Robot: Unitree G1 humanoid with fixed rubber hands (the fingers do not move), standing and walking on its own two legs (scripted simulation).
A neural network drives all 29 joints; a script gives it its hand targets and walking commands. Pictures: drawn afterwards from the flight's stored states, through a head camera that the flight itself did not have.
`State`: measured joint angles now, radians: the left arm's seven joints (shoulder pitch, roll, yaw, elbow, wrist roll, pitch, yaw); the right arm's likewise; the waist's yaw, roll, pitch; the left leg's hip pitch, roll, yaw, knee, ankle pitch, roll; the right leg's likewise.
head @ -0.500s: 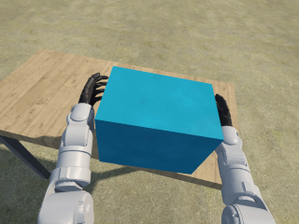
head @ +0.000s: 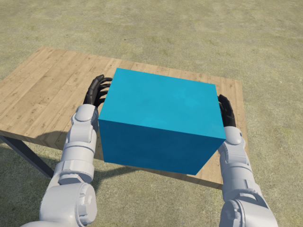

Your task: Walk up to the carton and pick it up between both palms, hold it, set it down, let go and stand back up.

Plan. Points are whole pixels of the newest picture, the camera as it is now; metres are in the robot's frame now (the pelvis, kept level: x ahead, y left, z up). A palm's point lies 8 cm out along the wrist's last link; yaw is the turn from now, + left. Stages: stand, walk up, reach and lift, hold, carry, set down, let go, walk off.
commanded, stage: set down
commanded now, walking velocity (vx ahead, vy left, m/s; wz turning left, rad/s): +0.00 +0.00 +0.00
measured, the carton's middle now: (158, 124) +0.38 -0.04 +0.04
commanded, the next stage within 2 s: none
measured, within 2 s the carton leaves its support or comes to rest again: rests again in 0.66 s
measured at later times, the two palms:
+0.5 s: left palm (95, 108) +0.42 +0.13 +0.08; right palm (226, 126) +0.35 -0.24 +0.05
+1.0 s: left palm (93, 114) +0.41 +0.14 +0.06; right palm (224, 127) +0.35 -0.23 +0.05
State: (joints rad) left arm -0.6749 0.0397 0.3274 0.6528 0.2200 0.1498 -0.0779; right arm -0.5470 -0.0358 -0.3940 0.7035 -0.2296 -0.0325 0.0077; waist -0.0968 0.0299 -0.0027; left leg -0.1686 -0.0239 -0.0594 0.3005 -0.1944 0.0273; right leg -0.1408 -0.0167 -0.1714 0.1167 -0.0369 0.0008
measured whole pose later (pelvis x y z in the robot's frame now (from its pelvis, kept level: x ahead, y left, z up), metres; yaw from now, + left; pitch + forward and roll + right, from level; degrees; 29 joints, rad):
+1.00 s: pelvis -0.01 +0.00 +0.00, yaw -1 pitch +9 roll -1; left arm -0.68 0.06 0.40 0.85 0.25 -0.11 -0.09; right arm -0.58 0.02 -0.51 0.75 -0.33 -0.15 0.03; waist -0.09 0.02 -0.05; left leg -0.28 -0.03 -0.05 0.27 -0.15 0.02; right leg -0.27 -0.02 -0.16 0.12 -0.01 -0.01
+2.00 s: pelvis -0.03 +0.00 -0.02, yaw -5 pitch +24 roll +0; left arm -0.91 0.28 0.03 1.37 -0.25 -0.39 -0.01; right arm -0.82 -0.23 -0.07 1.24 0.19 -0.33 -0.06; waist -0.04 0.04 -0.24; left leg -0.69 -0.01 0.04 0.47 -0.20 0.02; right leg -0.73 -0.02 -0.08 0.36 -0.05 -0.02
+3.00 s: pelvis -0.03 -0.01 -0.01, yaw -5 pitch +9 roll -1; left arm -0.90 0.48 -0.08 1.07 -0.40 0.07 -0.07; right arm -0.82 -0.40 0.05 0.96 0.38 0.14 -0.04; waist -0.06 0.02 -0.19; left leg -0.35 0.01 0.03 0.39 -0.20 0.01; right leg -0.39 0.01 -0.08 0.28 -0.05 -0.03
